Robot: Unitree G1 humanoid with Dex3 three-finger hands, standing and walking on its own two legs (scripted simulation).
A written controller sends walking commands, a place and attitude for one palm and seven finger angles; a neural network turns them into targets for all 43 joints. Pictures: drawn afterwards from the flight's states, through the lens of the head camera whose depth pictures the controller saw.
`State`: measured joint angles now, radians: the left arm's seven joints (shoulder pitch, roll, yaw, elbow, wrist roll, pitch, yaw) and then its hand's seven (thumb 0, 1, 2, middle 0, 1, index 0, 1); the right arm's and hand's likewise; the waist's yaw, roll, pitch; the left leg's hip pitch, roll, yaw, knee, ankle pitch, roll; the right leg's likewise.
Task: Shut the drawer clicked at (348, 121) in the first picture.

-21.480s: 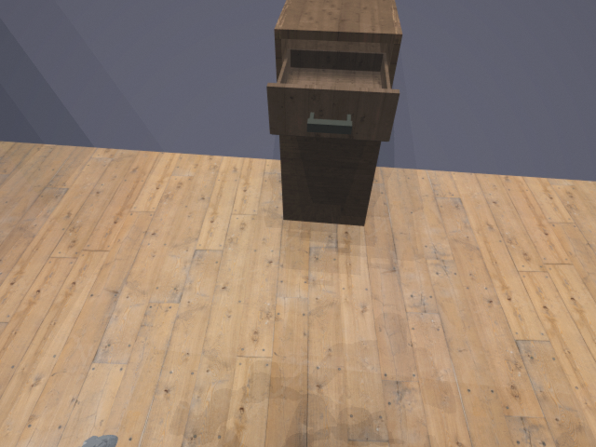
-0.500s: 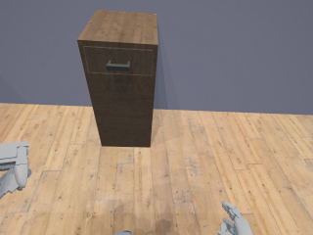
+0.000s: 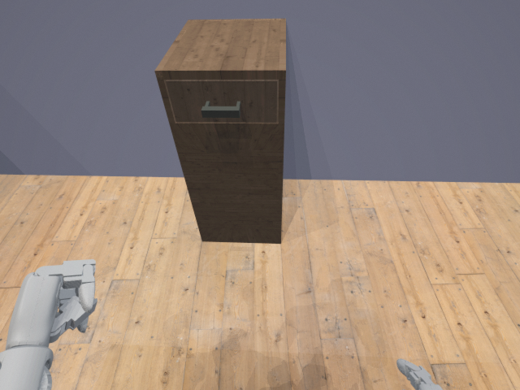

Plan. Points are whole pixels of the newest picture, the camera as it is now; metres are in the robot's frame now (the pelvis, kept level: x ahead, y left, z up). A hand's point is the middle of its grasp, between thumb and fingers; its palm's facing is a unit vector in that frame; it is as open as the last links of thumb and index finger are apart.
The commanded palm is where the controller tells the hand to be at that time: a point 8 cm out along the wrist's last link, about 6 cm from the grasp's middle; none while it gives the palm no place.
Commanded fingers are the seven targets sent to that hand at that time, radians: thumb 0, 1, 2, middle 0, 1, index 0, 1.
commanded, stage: let the arm hang, fingers relaxed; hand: left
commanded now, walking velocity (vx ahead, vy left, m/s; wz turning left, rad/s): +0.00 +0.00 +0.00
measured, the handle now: (222, 108) +0.88 +0.16 -0.02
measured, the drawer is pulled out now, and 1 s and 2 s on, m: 0.00 0.00 0.00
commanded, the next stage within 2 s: look to check the result in 1.02 s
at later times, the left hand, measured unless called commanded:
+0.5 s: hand out of the picture -0.06 +0.19 -0.16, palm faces +0.04 -0.97 -0.23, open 5.3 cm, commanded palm none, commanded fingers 0.00 0.90 0.90 -0.20 -0.30 -0.20 -0.30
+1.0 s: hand out of the picture -0.02 +0.17 -0.16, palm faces +0.04 -0.98 -0.18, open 7.3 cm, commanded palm none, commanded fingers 0.00 0.90 0.90 -0.20 -0.30 -0.20 -0.30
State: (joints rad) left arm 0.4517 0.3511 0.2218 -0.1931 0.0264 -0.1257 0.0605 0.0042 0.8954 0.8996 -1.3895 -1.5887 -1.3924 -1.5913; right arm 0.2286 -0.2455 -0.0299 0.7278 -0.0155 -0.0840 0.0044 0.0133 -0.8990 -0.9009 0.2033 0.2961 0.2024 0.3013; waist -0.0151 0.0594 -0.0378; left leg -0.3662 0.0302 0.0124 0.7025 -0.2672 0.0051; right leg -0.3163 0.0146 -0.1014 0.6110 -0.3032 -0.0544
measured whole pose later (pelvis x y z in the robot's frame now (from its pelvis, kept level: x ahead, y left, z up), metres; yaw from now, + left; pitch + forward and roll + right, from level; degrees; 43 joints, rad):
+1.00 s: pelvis -0.01 +0.01 +0.02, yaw -1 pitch -2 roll +0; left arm 0.30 0.11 0.02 1.13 0.02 0.00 0.04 0.01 0.92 0.90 -0.20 -0.30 -0.20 -0.31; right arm 0.35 -0.08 -0.01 1.13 -0.02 0.00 -0.04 0.01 -0.91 -0.90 0.20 0.30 0.20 0.30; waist -0.01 0.01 0.03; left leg -0.21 0.01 0.04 0.44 -0.21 0.01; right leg -0.21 0.00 -0.08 0.44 -0.20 -0.04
